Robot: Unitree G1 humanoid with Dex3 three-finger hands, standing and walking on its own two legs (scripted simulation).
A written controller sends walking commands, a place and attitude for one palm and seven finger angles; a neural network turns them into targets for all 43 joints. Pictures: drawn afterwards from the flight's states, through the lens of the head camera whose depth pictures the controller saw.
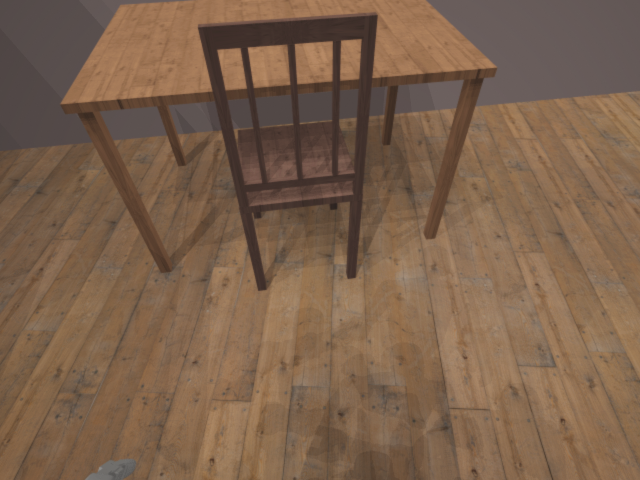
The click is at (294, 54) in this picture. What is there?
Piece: chair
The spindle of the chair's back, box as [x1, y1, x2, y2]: [287, 44, 302, 178]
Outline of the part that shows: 288,44 287,45 297,176 298,178 302,178 294,44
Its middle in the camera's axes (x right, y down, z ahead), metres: -0.07 -0.31 +1.00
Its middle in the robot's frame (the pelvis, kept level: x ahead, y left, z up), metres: +0.95 +0.12 -0.05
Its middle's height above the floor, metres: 0.72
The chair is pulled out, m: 0.00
